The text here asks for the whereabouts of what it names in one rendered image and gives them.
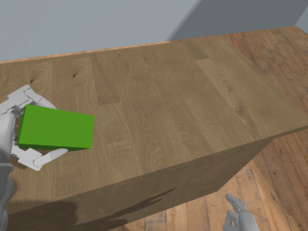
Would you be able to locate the table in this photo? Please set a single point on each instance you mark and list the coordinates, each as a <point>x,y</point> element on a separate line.
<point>172,122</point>

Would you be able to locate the robot left hand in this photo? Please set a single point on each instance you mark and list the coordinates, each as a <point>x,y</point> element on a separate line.
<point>14,107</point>

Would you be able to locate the robot right hand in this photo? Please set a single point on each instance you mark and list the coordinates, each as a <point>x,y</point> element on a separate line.
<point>243,220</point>

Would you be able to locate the robot left forearm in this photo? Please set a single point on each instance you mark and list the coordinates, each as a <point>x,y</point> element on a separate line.
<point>6,193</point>

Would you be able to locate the sponge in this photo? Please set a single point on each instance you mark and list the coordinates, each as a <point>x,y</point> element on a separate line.
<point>50,129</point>

